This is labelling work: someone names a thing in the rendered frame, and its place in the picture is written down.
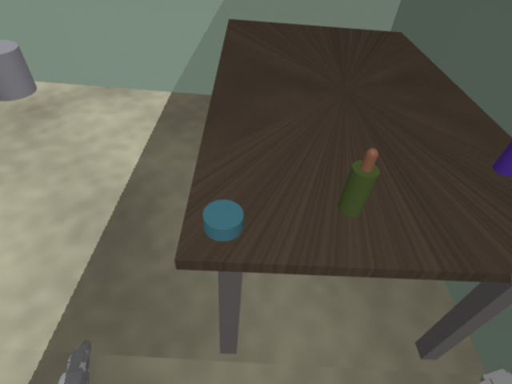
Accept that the right robot hand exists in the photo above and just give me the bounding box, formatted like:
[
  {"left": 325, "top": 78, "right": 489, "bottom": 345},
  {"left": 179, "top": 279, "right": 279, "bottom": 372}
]
[{"left": 479, "top": 274, "right": 512, "bottom": 384}]

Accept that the left robot hand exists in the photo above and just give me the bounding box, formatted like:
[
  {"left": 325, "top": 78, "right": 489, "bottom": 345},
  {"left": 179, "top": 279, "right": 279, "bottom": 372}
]
[{"left": 57, "top": 340, "right": 91, "bottom": 384}]

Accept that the table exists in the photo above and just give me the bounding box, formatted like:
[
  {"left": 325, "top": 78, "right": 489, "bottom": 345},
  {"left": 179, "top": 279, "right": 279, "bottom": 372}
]
[{"left": 174, "top": 19, "right": 512, "bottom": 360}]

